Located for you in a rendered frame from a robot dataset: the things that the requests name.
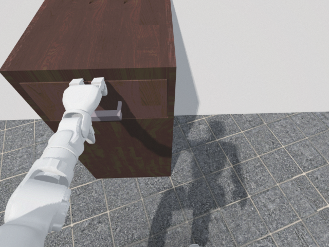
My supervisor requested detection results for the cabinet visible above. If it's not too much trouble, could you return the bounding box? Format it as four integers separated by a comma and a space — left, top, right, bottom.
0, 0, 176, 179

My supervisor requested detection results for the robot left upper arm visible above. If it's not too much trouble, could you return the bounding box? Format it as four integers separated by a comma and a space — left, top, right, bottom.
0, 179, 72, 247

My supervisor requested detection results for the drawer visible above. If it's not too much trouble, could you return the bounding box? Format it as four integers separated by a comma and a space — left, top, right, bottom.
19, 79, 167, 120

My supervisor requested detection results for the robot left hand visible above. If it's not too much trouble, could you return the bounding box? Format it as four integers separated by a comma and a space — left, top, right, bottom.
63, 77, 107, 144

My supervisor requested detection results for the robot left forearm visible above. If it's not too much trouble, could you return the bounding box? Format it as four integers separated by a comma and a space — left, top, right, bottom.
4, 109, 92, 223

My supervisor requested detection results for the handle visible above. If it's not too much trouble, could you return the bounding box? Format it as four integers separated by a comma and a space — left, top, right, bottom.
91, 101, 122, 121

